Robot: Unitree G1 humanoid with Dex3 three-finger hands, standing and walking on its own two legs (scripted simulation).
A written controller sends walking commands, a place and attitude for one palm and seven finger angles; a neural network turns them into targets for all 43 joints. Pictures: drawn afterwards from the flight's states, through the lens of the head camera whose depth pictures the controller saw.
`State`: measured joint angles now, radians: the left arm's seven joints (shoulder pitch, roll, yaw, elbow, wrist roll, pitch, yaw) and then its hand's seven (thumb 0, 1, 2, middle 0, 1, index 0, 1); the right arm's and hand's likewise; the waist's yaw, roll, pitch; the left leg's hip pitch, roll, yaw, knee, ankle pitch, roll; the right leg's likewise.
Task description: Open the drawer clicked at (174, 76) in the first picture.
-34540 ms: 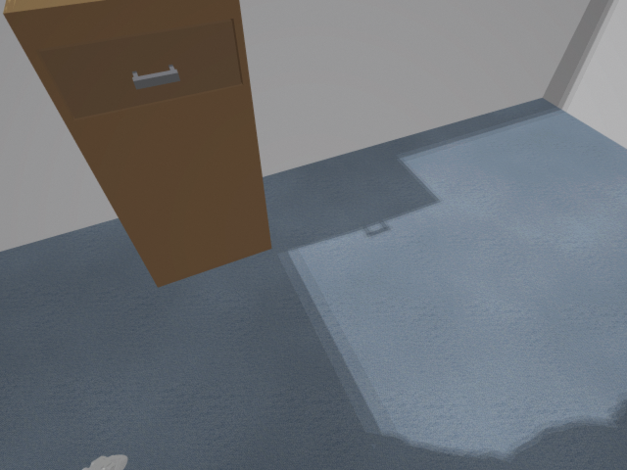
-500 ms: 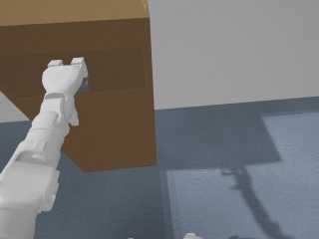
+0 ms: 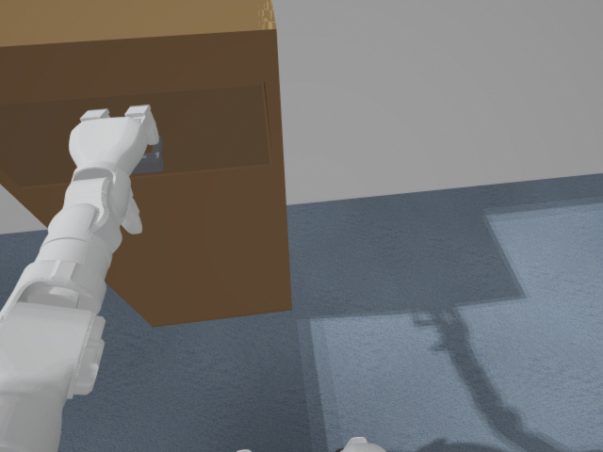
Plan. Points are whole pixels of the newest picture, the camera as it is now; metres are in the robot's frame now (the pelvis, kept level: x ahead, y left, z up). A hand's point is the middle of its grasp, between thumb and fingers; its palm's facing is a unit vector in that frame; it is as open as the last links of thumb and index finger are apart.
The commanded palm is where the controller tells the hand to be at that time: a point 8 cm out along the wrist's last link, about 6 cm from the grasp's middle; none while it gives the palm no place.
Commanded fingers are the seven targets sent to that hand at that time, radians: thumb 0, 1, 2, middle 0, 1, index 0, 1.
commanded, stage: lift the fingers back up to retry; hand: left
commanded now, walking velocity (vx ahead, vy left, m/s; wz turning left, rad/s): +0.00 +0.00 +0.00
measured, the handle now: (127, 154) +0.53 +0.24 +0.07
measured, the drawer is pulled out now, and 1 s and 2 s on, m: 0.00 0.00 0.00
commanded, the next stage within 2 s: re-aim the fingers above the handle in 0.58 s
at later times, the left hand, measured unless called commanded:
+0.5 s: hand (109, 153) +0.49 +0.24 +0.11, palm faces -0.02 -0.01 -1.00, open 13.4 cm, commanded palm +0.46 +0.25 +0.18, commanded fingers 0.00 -0.50 0.30 -0.30 -1.20 -0.30 -1.20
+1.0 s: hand (113, 151) +0.48 +0.23 +0.12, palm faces -0.03 -0.02 -1.00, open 13.7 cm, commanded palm +0.46 +0.24 +0.18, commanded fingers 0.00 -0.50 0.30 -0.30 -1.20 -0.30 -1.20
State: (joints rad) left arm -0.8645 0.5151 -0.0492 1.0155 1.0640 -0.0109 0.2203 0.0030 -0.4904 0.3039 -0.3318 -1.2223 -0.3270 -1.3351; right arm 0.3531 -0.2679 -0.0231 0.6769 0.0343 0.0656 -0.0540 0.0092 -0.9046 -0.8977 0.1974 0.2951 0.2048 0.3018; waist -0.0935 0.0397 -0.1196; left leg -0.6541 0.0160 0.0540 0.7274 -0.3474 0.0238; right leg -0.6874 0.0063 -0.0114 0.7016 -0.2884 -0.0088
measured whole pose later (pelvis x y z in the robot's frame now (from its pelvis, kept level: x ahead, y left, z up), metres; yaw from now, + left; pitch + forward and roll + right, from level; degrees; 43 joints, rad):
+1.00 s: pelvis +0.04 +0.00 +0.02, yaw +1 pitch +11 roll +0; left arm -0.75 0.49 -0.09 0.80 1.01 0.00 0.08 0.00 -0.49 0.30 -0.34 -1.21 -0.34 -1.22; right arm 0.27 -0.27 -0.04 0.69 0.04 0.11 -0.04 0.01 -0.91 -0.90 0.20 0.29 0.20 0.30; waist -0.03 0.06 -0.10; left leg -0.43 0.00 0.03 0.58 -0.34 0.02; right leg -0.47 0.00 -0.03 0.57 -0.30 -0.01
